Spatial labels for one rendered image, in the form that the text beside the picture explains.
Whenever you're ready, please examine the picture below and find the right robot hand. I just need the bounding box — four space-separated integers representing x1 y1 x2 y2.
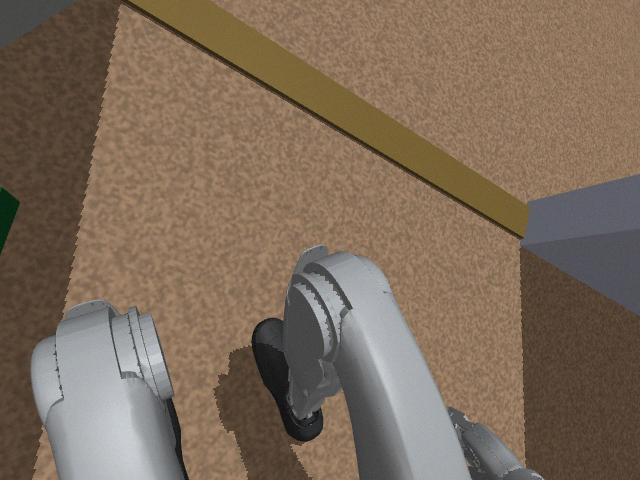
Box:
447 406 524 480

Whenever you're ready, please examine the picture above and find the cube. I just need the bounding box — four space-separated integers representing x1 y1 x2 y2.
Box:
0 187 20 254

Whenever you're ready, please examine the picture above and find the left robot foot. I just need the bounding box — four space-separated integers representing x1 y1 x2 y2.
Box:
166 398 189 480

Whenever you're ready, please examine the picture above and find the right robot foot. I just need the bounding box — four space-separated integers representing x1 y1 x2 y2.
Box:
252 318 323 442

